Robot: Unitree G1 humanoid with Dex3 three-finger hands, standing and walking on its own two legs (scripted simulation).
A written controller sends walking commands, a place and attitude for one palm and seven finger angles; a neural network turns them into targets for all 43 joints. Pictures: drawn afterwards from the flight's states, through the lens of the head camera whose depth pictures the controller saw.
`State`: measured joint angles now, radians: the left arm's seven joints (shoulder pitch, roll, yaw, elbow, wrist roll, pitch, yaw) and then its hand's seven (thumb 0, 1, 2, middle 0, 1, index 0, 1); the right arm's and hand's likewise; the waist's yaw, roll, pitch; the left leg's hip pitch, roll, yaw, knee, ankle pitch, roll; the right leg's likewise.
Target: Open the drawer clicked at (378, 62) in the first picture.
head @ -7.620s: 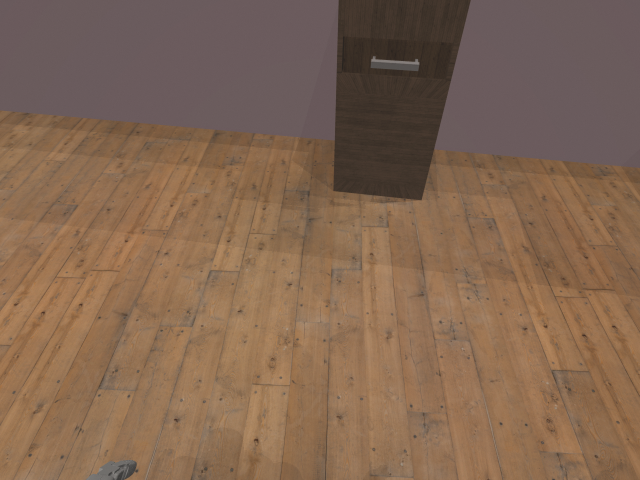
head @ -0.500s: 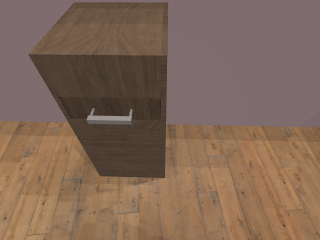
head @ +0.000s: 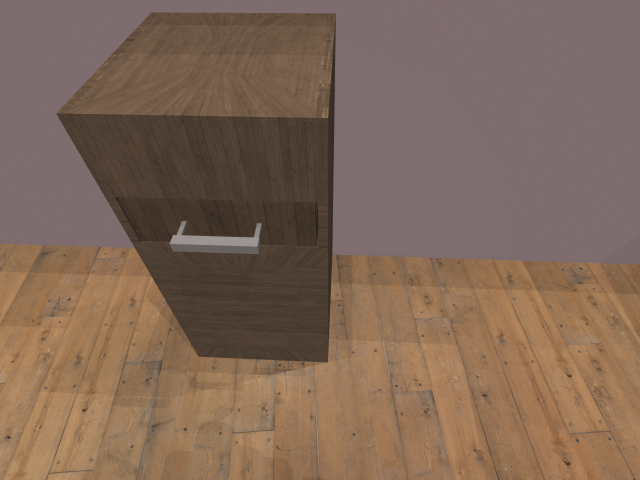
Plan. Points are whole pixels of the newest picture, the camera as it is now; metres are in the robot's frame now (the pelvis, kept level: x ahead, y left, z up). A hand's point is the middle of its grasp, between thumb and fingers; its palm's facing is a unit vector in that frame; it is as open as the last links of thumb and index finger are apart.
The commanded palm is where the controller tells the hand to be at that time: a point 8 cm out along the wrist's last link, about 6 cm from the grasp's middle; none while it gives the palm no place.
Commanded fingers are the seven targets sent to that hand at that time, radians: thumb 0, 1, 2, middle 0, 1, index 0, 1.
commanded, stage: shuffle to correct the standing spot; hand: left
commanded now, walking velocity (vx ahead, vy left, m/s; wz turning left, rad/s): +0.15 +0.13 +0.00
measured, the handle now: (218, 236) +0.56 +0.25 -0.10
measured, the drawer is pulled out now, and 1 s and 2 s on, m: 0.00 0.00 0.00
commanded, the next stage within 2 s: come to a stop and stand still in 0.04 s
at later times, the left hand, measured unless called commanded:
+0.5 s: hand out of the picture +0.06 +0.19 -0.17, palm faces +0.03 -0.97 -0.24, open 7.3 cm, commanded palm none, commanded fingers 0.00 0.90 0.90 -0.20 -0.30 -0.20 -0.30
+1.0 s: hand out of the picture +0.04 +0.19 -0.17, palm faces +0.00 -0.97 -0.23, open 7.3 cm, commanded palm none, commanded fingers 0.00 0.90 0.90 -0.20 -0.30 -0.20 -0.30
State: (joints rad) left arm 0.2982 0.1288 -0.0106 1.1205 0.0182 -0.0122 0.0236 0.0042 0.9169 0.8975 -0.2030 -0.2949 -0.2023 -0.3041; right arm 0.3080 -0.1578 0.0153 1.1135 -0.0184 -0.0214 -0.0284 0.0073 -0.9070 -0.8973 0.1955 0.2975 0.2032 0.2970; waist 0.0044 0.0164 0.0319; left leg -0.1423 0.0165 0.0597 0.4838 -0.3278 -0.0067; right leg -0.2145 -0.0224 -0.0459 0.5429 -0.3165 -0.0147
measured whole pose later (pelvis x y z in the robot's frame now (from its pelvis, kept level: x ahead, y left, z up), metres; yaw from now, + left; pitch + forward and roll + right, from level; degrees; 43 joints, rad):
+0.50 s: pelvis +0.05 +0.01 +0.00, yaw +0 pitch +1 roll +1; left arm 0.26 0.14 0.01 1.10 0.01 -0.02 0.04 0.01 0.93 0.90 -0.20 -0.29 -0.20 -0.30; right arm 0.29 -0.13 0.00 1.11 -0.01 -0.01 -0.06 0.02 -0.92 -0.90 0.20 0.30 0.21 0.30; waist 0.00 0.03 0.04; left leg -0.11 0.00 0.10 0.47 -0.37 0.01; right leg -0.23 -0.03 -0.07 0.57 -0.35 -0.02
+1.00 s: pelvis -0.01 +0.01 +0.00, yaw +0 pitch -2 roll +0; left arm 0.26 0.16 -0.01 1.01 0.02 0.01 0.03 0.00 0.92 0.90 -0.20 -0.30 -0.20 -0.30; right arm 0.27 -0.18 -0.01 0.99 -0.03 0.01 -0.01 0.01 -0.92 -0.90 0.19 0.30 0.20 0.30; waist -0.01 0.03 0.02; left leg -0.22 0.01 0.07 0.54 -0.29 0.02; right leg -0.25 -0.01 -0.07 0.54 -0.27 -0.03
